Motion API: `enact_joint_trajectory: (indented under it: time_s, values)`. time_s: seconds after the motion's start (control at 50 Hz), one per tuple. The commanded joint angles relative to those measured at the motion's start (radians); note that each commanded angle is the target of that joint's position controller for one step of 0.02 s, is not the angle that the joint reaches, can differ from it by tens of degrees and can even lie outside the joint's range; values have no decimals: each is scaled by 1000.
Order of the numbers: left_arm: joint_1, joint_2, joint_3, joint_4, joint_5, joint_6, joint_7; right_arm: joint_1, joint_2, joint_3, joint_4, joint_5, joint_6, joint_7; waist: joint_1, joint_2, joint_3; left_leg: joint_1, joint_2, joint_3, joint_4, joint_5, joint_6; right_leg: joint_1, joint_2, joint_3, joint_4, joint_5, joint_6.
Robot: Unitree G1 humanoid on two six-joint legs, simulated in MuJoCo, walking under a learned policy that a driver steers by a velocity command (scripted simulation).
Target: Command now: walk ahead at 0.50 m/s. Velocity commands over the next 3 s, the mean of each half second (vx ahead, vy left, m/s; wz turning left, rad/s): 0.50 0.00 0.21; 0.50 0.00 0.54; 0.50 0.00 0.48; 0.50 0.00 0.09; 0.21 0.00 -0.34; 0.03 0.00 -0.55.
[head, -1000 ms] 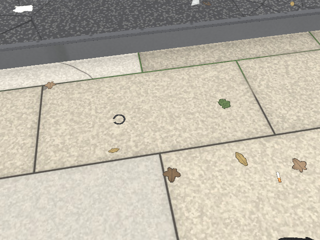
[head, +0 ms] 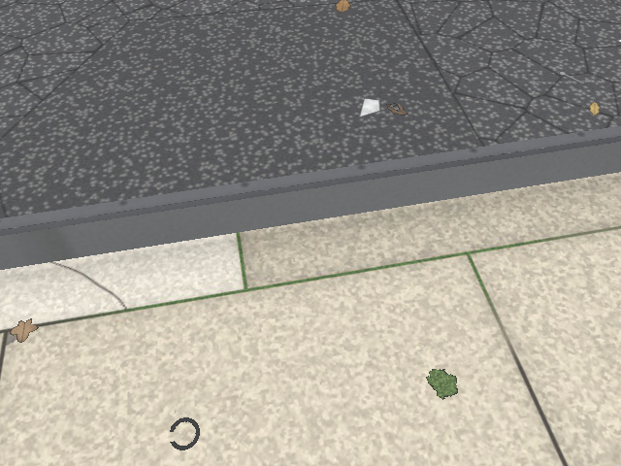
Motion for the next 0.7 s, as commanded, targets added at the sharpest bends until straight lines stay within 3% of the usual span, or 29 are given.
enact_joint_trajectory:
  time_s: [0.02,0.08,0.12,0.14,0.16,0.18,0.2,0.22,0.24,0.26,0.28,0.3,0.32,0.38,0.42,0.5,0.58,0.64,0.66,0.68,0.7]
  values:
    - [9,176,39,-30,-9,-8,9,-110,-39,-2,-80,6,-17,11,7,-96,46,56,-32,33,-116,98,2,-49,-259,114,-92,197,-140]
    - [43,181,43,1,-14,9,13,-167,-52,-3,-109,11,-24,28,13,-101,61,23,-43,23,-180,36,29,65,-308,129,-40,236,-129]
    - [38,192,48,12,-16,20,18,-154,-70,-8,-113,11,-29,37,-10,-114,47,56,-56,29,-208,-38,56,122,-332,137,10,318,-113]
    - [25,199,50,12,-15,25,20,-114,-86,-15,-104,10,-31,37,-35,-127,23,123,-76,47,-216,-75,71,135,-330,131,57,430,-102]
    - [-5,206,51,9,-14,31,24,-19,-109,-29,-76,9,-31,36,-93,-133,-35,250,-110,85,-235,-80,94,136,-306,92,161,596,-82]
    - [-5,183,43,3,-7,36,28,136,-156,-54,-25,6,-28,28,-155,-111,-138,474,-121,92,-226,-57,125,72,-253,42,348,647,-51]
    - [15,140,23,-23,21,35,34,305,-229,-75,7,2,-20,19,-200,26,-281,768,57,-140,-194,-19,190,-137,-192,-12,670,352,-11]
    - [130,24,-9,-31,21,9,18,324,-281,-84,24,8,-16,28,-118,288,-365,1057,228,-636,-334,-264,359,-544,-4,33,966,-334,50]
    - [52,129,11,-29,0,-18,9,301,-182,-57,7,21,-16,30,-162,166,-325,1046,209,-682,-409,-412,333,-668,-56,149,1068,-385,38]
    - [-47,167,22,-60,-26,-37,2,231,-153,-49,-11,14,-18,26,-158,111,-187,924,178,-551,-428,-368,297,-728,-99,137,1066,-290,23]
    - [-97,155,18,-70,-24,-47,7,173,-146,-47,-28,4,-19,25,-135,14,-117,792,141,-456,-444,-261,283,-700,-139,124,1022,-205,22]
    - [-121,151,24,-75,-4,-48,12,135,-125,-43,-37,-3,-19,24,-109,-19,-68,680,112,-388,-463,-155,278,-659,-165,120,952,-154,30]
    - [-110,145,26,-77,5,-43,13,119,-105,-36,-43,-13,-20,21,-77,2,-66,612,89,-351,-484,-85,276,-595,-183,130,909,-119,37]
    - [-121,112,24,-91,16,-19,18,132,-122,-43,-43,2,-21,9,-53,21,-43,511,64,-285,-537,-37,294,-551,-180,115,775,-85,79]
    - [-201,101,19,-120,18,-12,23,163,-152,-54,-36,6,-21,-6,-70,13,-9,475,49,-254,-557,-49,286,-571,-169,111,642,21,103]
    - [-344,79,9,-156,10,-22,10,221,-164,-60,-22,14,-10,-23,-118,25,14,418,-5,-197,-541,-92,233,-478,-114,104,386,253,118]
    - [-422,103,13,-188,-4,-34,-3,281,-159,-62,-4,23,4,-29,-137,31,12,485,22,-265,-469,-145,214,-427,-90,130,281,261,110]
    - [-370,142,26,-181,-7,-48,-8,272,-162,-67,-12,17,16,-36,-94,65,-5,536,43,-335,-371,-122,192,-334,-88,129,234,148,78]
    - [-263,126,10,-155,73,-22,-7,289,-194,-76,-9,-56,14,-18,-72,73,-35,501,-27,-295,-275,-11,158,-206,-66,58,259,52,73]
    - [-144,170,26,-138,89,-26,5,290,-150,-70,-17,-51,4,-8,-15,7,-98,434,-94,-253,-80,10,126,-40,-143,146,228,-12,37]
    - [6,270,46,-139,99,-25,21,308,-76,-51,-56,-17,-3,-3,37,-181,-261,267,-184,-129,218,-207,87,219,-392,429,180,-189,-20]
